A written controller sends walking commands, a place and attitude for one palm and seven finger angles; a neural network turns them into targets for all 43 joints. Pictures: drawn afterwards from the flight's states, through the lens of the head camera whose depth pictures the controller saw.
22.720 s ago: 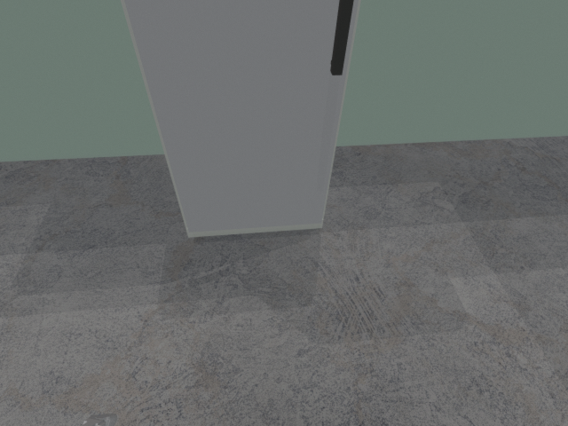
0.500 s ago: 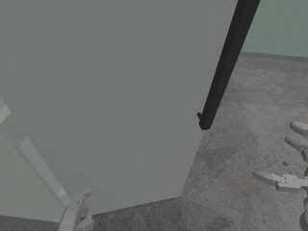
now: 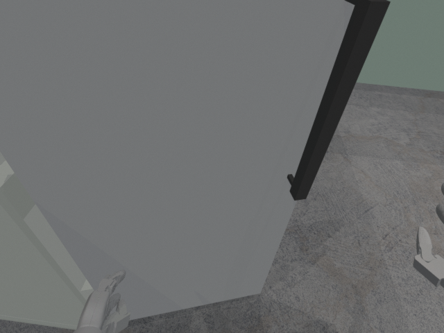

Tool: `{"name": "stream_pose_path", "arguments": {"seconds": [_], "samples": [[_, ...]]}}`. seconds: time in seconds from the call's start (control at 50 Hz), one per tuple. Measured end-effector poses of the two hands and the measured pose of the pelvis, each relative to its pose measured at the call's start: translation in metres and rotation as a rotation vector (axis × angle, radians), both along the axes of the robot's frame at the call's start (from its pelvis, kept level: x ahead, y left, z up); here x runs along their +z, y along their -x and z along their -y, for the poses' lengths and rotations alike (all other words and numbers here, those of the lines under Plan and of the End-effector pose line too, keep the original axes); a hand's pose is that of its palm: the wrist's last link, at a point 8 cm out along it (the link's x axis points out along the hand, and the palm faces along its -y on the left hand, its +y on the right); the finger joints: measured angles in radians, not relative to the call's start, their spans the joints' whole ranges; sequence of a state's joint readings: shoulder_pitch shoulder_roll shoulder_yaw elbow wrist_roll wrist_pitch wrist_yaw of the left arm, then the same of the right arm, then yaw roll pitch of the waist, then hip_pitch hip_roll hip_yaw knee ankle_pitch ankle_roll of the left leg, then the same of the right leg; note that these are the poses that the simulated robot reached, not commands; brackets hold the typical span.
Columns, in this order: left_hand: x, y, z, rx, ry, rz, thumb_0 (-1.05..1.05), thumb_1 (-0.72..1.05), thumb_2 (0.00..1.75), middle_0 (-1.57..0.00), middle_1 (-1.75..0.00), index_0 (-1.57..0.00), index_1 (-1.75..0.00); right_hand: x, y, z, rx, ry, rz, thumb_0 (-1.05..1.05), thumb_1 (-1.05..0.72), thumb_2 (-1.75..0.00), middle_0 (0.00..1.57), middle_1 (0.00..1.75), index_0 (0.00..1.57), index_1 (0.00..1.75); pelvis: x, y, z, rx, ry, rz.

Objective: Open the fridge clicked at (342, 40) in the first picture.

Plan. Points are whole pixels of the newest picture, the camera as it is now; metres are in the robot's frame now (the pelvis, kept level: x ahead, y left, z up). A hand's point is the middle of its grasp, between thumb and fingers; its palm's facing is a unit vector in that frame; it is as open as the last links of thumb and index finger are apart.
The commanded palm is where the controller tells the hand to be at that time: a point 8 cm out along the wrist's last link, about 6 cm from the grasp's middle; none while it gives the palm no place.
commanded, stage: draw the hand back to the body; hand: right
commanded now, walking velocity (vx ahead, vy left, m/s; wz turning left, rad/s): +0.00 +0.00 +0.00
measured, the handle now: (319, 117) +0.42 -0.18 +0.22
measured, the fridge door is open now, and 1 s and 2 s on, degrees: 72 72 72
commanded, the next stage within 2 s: step back with the hand held close in 0.32 s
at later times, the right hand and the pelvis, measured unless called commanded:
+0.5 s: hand (426, 255) +0.18 -0.27 +0.16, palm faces +0.48 +0.79 -0.38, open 7.4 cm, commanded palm +0.13 -0.30 +0.17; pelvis -0.01 +0.00 +0.00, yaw +0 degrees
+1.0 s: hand out of the picture +0.13 -0.30 +0.15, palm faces +0.43 +0.77 -0.48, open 7.4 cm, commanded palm +0.07 -0.32 +0.17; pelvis -0.07 -0.03 -0.01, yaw +1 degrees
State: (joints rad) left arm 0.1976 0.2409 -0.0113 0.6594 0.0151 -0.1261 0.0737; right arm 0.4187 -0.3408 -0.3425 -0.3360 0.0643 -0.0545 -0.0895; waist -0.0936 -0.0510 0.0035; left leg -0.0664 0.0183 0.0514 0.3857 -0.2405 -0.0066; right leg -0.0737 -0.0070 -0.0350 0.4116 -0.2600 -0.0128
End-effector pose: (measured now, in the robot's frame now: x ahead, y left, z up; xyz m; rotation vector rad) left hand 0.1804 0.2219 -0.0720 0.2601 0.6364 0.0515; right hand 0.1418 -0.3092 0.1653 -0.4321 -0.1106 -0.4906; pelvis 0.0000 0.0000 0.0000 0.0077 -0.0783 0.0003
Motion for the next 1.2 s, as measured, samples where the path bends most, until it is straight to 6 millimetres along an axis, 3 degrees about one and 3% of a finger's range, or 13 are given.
{"name": "stream_pose_path", "arguments": {"seconds": [0.2,0.48,0.56,0.66,0.8,1.08,1.2], "samples": [[-0.001,-0.001,0.006,-0.018,0.008,-0.006,0.02,0.9,0.9,-0.2,-0.3,-0.2,-0.3,0.0,0.001,0.0,-0.02,-0.008,0.004,0.02,-0.86,-0.88,0.21,0.32,0.21,0.32,0.0,0.0,-0.002,-0.005,0.0,0.005],[-0.005,0.012,0.004,0.0,0.015,-0.03,0.02,0.9,0.9,-0.2,-0.3,-0.2,-0.3,0.004,0.003,-0.002,0.003,0.003,0.011,0.02,-0.89,-0.9,0.2,0.3,0.21,0.3,0.001,0.006,-0.002,-0.001,-0.002,0.008],[-0.003,0.016,0.001,0.019,0.004,-0.047,0.02,0.9,0.9,-0.2,-0.3,-0.2,-0.3,0.013,0.001,-0.001,0.027,0.061,0.043,0.02,-0.89,-0.9,0.2,0.3,0.21,0.3,0.0,0.013,0.001,-0.001,-0.011,-0.031],[0.0,0.027,-0.004,0.08,-0.009,-0.057,0.02,0.9,0.9,-0.2,-0.3,-0.2,-0.3,0.006,0.002,-0.004,0.094,0.089,-0.014,0.02,-0.89,-0.9,0.2,0.3,0.21,0.3,-0.001,0.023,0.009,0.012,-0.008,-0.073],[0.0,0.053,-0.003,0.134,-0.03,-0.072,0.02,0.9,0.9,-0.2,-0.3,-0.2,-0.3,0.001,0.02,0.006,0.132,0.125,-0.045,0.02,-0.89,-0.9,0.21,0.3,0.21,0.3,-0.004,0.041,0.019,0.022,-0.002,-0.085],[-0.01,0.104,0.013,0.103,-0.044,-0.072,0.02,0.9,0.9,-0.2,-0.3,-0.2,-0.3,-0.002,0.066,0.022,0.086,0.148,0.078,0.02,-0.89,-0.9,0.21,0.3,0.21,0.3,-0.015,0.082,0.028,0.006,-0.026,-0.078],[-0.012,0.116,0.016,0.081,-0.057,-0.067,0.02,0.9,0.9,-0.2,-0.3,-0.2,-0.3,0.002,0.08,0.025,0.086,0.198,0.125,0.02,-0.89,-0.9,0.21,0.3,0.21,0.3,-0.019,0.092,0.027,-0.037,-0.026,-0.072]]}}
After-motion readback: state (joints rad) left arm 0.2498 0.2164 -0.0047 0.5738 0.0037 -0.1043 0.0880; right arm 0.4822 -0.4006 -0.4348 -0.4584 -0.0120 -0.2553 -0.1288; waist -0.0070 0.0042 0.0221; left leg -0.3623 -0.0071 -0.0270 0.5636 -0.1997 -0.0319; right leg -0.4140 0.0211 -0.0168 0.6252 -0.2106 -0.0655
